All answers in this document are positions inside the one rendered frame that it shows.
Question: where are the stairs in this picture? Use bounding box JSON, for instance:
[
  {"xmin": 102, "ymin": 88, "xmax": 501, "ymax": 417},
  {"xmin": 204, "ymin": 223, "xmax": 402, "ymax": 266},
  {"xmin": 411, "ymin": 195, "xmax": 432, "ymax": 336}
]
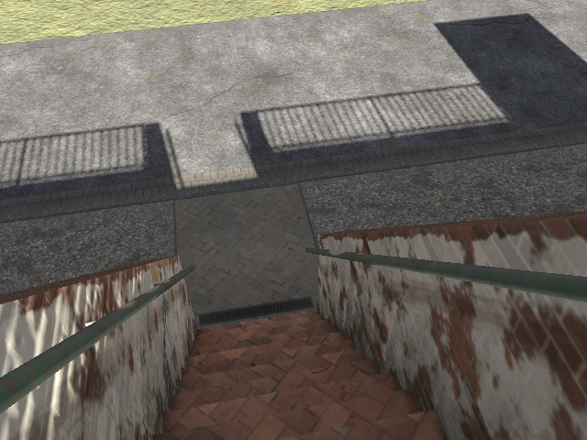
[{"xmin": 153, "ymin": 310, "xmax": 470, "ymax": 440}]

